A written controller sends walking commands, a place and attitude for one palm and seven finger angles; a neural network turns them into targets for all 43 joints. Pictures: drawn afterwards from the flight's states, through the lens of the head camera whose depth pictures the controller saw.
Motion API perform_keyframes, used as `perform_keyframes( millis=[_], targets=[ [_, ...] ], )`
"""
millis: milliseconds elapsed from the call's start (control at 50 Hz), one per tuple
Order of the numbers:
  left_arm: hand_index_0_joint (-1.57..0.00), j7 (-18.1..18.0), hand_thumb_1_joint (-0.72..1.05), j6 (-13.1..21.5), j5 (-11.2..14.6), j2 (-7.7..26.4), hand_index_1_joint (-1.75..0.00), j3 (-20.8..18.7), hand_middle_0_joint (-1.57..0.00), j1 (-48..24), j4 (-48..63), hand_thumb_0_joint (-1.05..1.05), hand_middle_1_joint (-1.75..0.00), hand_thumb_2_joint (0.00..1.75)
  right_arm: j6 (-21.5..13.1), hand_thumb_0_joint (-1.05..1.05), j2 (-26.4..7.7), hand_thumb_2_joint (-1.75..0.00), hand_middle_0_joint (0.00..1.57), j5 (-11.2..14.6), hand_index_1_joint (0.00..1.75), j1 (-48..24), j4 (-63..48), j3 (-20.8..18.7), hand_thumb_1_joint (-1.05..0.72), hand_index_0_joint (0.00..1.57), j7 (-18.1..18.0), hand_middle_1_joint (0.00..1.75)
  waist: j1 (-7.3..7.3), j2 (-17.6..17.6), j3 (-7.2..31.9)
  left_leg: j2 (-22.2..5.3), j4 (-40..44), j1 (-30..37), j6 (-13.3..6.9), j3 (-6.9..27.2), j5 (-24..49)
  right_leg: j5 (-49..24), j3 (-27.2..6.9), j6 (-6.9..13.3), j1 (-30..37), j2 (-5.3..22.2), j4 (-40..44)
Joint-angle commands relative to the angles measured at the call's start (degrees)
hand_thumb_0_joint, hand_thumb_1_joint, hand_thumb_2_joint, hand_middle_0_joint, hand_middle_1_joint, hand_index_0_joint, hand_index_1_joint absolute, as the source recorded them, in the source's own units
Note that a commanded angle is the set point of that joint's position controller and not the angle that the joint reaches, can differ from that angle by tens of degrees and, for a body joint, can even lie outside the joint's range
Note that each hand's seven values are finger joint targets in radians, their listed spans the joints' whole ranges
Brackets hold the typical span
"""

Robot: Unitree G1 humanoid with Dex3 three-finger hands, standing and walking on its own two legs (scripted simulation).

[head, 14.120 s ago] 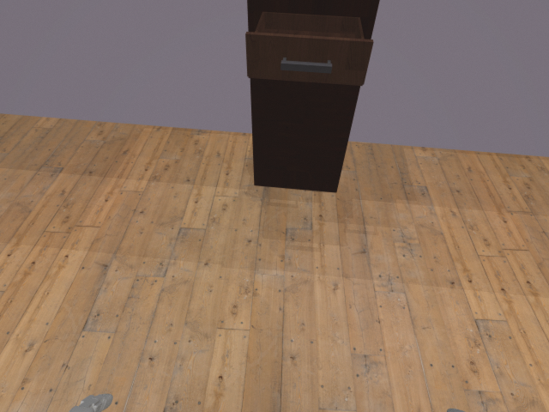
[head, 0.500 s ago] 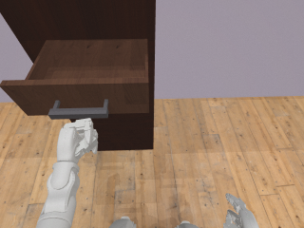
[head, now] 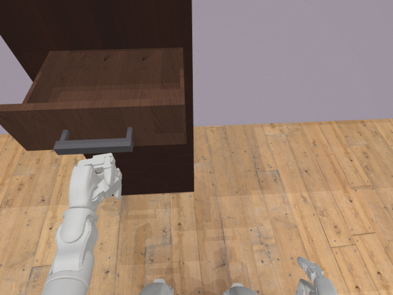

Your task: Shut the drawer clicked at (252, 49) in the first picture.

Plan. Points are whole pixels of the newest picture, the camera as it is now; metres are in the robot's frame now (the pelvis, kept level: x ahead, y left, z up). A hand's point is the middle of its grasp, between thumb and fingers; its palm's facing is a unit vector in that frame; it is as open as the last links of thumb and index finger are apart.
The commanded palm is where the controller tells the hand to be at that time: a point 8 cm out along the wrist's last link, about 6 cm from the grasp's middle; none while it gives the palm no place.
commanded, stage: push the drawer shut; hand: left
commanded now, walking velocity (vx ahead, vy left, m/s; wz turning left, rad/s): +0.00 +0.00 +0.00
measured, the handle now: (96, 139) +0.42 +0.23 +0.06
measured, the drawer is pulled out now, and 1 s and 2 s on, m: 0.20 0.11 0.01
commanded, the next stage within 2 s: none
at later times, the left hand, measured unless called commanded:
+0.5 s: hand (119, 163) +0.37 +0.17 +0.05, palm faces +0.08 -1.00 -0.04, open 3.3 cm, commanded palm +0.35 +0.23 +0.05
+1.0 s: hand (123, 137) +0.43 +0.18 +0.05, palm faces +0.08 -1.00 -0.03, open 3.4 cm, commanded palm +0.41 +0.23 +0.05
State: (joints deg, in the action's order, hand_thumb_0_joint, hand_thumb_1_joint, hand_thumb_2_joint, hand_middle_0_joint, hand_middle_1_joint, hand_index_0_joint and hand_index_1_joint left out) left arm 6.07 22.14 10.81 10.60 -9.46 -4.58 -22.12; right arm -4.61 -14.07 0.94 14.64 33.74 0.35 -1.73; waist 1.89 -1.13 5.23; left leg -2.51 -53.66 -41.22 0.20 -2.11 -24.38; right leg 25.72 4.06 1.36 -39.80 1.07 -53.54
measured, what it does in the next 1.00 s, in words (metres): stands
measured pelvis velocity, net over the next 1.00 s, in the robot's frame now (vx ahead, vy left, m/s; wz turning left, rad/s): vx -0.02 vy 0.01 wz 0.00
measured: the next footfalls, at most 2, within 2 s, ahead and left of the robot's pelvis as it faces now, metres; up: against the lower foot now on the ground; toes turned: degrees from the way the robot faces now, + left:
none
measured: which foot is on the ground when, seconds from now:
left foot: down 0.00-1.00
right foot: down 0.00-1.00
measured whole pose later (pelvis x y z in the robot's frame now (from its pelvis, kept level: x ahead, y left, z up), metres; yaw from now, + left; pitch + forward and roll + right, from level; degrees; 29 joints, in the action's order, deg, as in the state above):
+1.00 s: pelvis -0.02 +0.01 -0.01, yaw +0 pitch +16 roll -1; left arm 6.1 26.2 6.8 18.2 -16.9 -37.2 -56.1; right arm -1.5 -14.6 0.0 17.7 38.1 1.0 -1.6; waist 5.8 -1.1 5.3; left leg -2.8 -58.0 -49.9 -0.2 -1.3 -24.3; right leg 25.1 4.6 1.2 -47.8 0.9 -56.7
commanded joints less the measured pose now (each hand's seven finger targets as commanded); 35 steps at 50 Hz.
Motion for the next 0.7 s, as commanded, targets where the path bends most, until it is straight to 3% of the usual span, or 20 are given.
perform_keyframes(
  millis=[0,60,160,220,280,360,420,500,520,580,620,680],
  targets=[
    [-1.4,-1.3,0.9,6.0,0.6,8.2,-1.6,-3.4,-1.4,-10.2,14.5,0.0,-1.6,0.9,-2.7,0.0,-6.6,-0.9,0.2,-0.1,0.3,-1.2,-7.4,-2.8,-0.9,0.2,0.2,0.3,-0.57,0.9,17.1,2.2,6.5,9.1,-1.2,1.5,13.9,-18.0,-2.6,-0.7,10.1,-1.4,7.2],
    [-1.4,-0.7,0.9,5.3,0.3,8.2,-1.6,-2.4,-1.4,-13.9,10.6,0.0,-1.6,0.9,-2.4,0.0,-7.2,-0.9,0.2,0.0,0.3,-0.8,-6.4,-2.7,-0.9,0.2,0.1,0.3,1.19,2.7,13.1,2.2,5.9,6.8,-1.4,1.7,10.8,-15.2,-2.8,-0.9,7.3,-1.4,7.7],
    [-1.4,0.6,0.9,4.0,0.3,7.9,-1.6,-0.8,-1.4,-23.4,8.3,0.0,-1.6,0.9,-2.3,0.0,-7.6,-0.9,0.2,0.4,0.3,-0.8,-5.9,-2.5,-0.9,0.2,-0.6,0.3,2.38,0.7,13.3,2.2,5.6,7.4,-1.4,2.1,7.7,-11.0,-3.0,-0.8,4.6,-1.3,8.3],
    [-1.4,0.0,0.9,4.6,0.3,11.1,-1.6,-4.0,-1.4,-27.4,7.8,0.0,-1.6,0.9,-2.2,0.0,-7.5,-0.9,0.2,0.3,0.3,-0.4,-5.4,-2.6,-0.9,0.2,-1.1,0.3,1.55,0.3,18.0,2.3,5.2,8.4,-1.3,2.3,9.9,-13.3,-3.4,-0.8,6.9,-1.2,7.4],
    [-1.4,-0.6,0.9,4.9,0.0,11.1,-1.6,-4.2,-1.4,-29.7,5.4,0.0,-1.6,0.9,-2.2,0.0,-7.2,-0.9,0.2,0.0,0.3,0.2,-4.8,-2.3,-0.9,0.2,-1.0,0.3,1.31,-1.2,20.2,2.2,4.7,8.8,-1.2,2.4,11.7,-15.3,-3.1,-0.7,7.3,-1.3,6.2],
    [-1.4,-1.0,0.9,5.0,-0.2,12.0,-1.6,-5.2,-1.4,-29.9,4.4,0.0,-1.6,0.9,-1.9,0.0,-7.5,-0.9,0.2,-0.1,0.3,1.1,-4.8,-2.7,-0.9,0.2,-0.6,0.3,1.18,-0.3,22.3,2.1,4.2,9.1,-1.3,2.3,15.0,-19.0,-2.9,-0.7,8.5,-1.5,5.4],
    [-1.4,-0.9,0.9,5.1,-0.3,11.3,-1.6,-4.4,-1.4,-32.6,2.8,0.0,-1.6,0.9,-1.5,0.0,-7.3,-0.9,0.2,0.0,0.3,1.5,-4.1,-2.7,-0.9,0.2,-0.6,0.3,1.86,-0.2,20.9,2.1,4.5,8.9,-1.2,2.1,14.1,-18.7,-3.1,-0.8,7.9,-1.5,6.2],
    [-1.4,-1.1,0.9,5.5,-0.7,13.7,-1.6,-6.0,-1.4,-37.2,-1.7,0.0,-1.6,0.9,-0.9,0.0,-7.8,-0.9,0.2,0.0,0.3,2.3,-3.0,-2.6,-0.9,0.2,-0.7,0.3,2.49,0.8,18.7,2.0,4.6,7.1,-1.2,2.4,11.6,-15.8,-3.2,-0.8,6.4,-1.6,6.6],
    [-1.4,-0.9,0.9,5.6,-0.8,12.4,-1.6,-4.9,-1.4,-38.0,-2.2,0.0,-1.6,0.9,-0.9,0.0,-7.7,-0.9,0.2,0.0,0.3,2.2,-3.2,-2.5,-0.9,0.2,-0.7,0.3,2.8,-0.1,18.5,2.1,4.7,7.2,-1.3,2.3,10.8,-14.9,-3.2,-0.8,5.7,-1.5,6.8],
    [-1.4,-0.8,0.9,6.0,-1.0,16.0,-1.6,-7.8,-1.4,-40.1,-5.3,0.0,-1.6,0.9,-0.5,0.0,-8.0,-0.9,0.2,-0.1,0.3,3.0,-2.7,-2.6,-0.9,0.2,-0.8,0.3,2.42,0.0,19.1,2.1,4.7,6.5,-1.3,2.4,10.4,-14.2,-3.5,-0.7,6.2,-1.6,6.9],
    [-1.4,-0.6,0.9,6.2,-1.0,14.4,-1.6,-6.1,-1.4,-44.3,-7.1,0.0,-1.6,0.9,-0.3,0.0,-7.9,-0.9,0.2,0.0,0.3,3.1,-2.3,-2.4,-0.9,0.2,-0.8,0.3,3.46,-0.4,18.7,2.2,4.6,6.5,-1.3,2.3,8.6,-12.3,-3.5,-0.9,4.6,-1.6,7.2],
    [-1.4,-0.5,0.9,6.7,-1.3,16.3,-1.6,-7.6,-1.4,-47.0,-9.7,0.0,-1.6,0.9,0.0,0.0,-8.2,-0.9,0.2,-0.2,0.3,4.0,-1.8,-2.6,-0.9,0.2,-0.8,0.3,3.38,-1.0,20.5,2.1,4.4,6.9,-1.3,2.7,8.9,-12.0,-3.4,-0.6,4.4,-1.8,6.7]
  ],
)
